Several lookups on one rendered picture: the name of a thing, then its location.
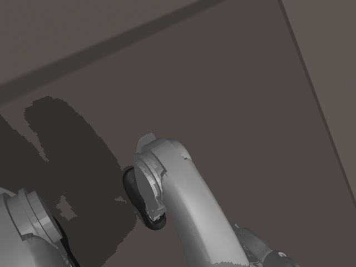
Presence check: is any right robot arm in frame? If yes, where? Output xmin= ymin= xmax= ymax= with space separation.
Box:
xmin=263 ymin=250 xmax=300 ymax=267

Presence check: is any left robot foot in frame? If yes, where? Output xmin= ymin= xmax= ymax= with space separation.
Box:
xmin=52 ymin=215 xmax=80 ymax=267

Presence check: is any right robot hand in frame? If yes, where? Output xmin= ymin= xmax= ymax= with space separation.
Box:
xmin=228 ymin=220 xmax=274 ymax=267

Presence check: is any right robot foot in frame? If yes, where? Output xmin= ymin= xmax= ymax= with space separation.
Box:
xmin=122 ymin=167 xmax=166 ymax=230

